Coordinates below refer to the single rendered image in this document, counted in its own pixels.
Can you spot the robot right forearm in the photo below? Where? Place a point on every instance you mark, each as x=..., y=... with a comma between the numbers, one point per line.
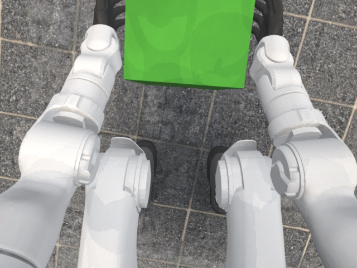
x=285, y=102

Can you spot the robot left forearm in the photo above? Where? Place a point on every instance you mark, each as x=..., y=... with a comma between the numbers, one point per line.
x=88, y=86

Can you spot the left robot upper arm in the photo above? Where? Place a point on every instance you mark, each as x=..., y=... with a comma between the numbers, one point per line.
x=55, y=160

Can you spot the left robot hand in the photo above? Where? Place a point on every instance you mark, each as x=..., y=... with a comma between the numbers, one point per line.
x=105, y=13

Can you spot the left robot foot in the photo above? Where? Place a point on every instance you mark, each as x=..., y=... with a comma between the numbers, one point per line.
x=151, y=154

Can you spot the right robot upper arm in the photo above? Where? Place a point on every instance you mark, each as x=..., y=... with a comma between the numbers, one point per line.
x=320, y=177

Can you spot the left robot thigh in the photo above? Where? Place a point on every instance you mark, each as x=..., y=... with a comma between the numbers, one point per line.
x=110, y=221

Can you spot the carton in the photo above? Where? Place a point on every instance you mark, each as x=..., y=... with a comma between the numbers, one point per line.
x=201, y=44

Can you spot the right robot hand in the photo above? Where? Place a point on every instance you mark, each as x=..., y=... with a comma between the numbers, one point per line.
x=271, y=23

